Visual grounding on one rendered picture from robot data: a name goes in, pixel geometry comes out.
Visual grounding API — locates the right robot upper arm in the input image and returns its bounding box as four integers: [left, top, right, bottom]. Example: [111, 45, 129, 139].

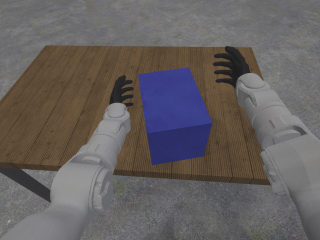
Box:
[260, 134, 320, 240]

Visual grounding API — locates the carton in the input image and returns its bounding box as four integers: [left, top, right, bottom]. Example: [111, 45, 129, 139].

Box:
[138, 67, 213, 165]

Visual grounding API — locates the left robot upper arm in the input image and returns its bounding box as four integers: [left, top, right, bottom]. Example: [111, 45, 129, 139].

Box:
[0, 162, 113, 240]

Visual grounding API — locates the left robot hand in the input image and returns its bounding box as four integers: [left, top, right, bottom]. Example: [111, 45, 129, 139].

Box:
[109, 75, 134, 107]

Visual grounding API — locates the table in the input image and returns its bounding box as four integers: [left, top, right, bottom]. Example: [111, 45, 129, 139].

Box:
[0, 45, 271, 203]

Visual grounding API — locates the robot right forearm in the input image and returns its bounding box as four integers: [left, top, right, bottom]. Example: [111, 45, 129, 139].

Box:
[235, 73, 320, 151]

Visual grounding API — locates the robot left forearm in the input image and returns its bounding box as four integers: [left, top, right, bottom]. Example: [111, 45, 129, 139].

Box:
[50, 102, 131, 201]

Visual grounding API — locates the right robot hand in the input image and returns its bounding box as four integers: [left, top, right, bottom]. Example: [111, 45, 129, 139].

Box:
[213, 46, 251, 89]

